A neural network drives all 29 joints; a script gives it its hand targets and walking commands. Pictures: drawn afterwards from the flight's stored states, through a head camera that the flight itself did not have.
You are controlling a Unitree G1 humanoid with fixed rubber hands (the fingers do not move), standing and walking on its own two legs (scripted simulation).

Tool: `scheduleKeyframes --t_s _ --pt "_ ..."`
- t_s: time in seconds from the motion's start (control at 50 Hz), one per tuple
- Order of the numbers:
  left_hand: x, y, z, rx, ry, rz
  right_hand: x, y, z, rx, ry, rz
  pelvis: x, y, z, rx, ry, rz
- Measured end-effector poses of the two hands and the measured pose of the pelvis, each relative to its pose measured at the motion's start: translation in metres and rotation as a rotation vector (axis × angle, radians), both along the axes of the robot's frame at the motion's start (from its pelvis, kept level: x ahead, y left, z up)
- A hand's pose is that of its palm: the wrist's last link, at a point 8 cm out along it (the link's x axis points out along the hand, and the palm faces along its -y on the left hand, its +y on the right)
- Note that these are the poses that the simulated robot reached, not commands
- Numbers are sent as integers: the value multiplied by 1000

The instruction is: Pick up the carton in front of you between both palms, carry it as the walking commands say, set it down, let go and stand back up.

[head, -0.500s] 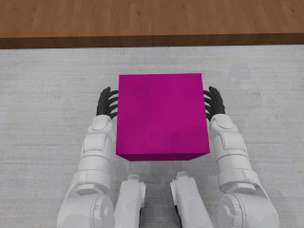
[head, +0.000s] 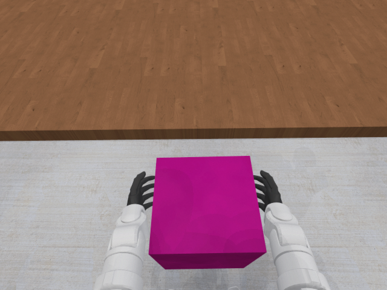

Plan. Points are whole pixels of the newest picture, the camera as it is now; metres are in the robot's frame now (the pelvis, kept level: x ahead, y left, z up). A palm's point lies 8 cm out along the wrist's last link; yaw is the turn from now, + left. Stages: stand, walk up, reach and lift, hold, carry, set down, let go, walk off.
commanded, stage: reach and lift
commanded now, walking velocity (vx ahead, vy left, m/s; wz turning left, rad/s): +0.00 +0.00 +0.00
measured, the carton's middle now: (203, 217) +0.33 -0.01 -0.10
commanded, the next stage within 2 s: hold in 1.40 s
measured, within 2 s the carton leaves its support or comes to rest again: neither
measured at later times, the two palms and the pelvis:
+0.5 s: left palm (118, 198) +0.30 +0.15 +0.08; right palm (289, 194) +0.30 -0.15 +0.08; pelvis +0.01 +0.00 +0.06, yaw +0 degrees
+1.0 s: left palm (117, 193) +0.31 +0.15 +0.09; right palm (290, 189) +0.31 -0.15 +0.09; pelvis +0.01 +0.00 +0.07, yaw +0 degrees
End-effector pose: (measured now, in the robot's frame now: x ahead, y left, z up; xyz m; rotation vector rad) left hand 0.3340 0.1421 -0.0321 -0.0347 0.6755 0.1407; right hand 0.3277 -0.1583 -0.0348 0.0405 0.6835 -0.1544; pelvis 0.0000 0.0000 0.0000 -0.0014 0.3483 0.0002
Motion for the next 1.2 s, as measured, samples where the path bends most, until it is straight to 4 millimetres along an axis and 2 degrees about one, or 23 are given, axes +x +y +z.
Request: scheduleKeyframes --t_s 0.22,0.34,0.42,0.72,1.2 --pt "-15 3 65 -1 -10 5 -13 3 67 -7 -10 10 18 -1 43 -1 -186 -2" --pt "-23 5 100 14 -26 -5 -20 5 101 -11 -26 18 22 -2 57 -1 -296 -2" --pt "-28 5 114 30 -18 -16 -24 5 115 -30 -17 34 19 -2 61 0 -354 0" --pt "-33 4 118 30 2 -18 -28 3 119 -29 2 37 2 -4 61 0 -408 2" --pt "-25 5 130 55 0 -41 -21 4 131 -56 1 52 22 -2 67 0 -422 0"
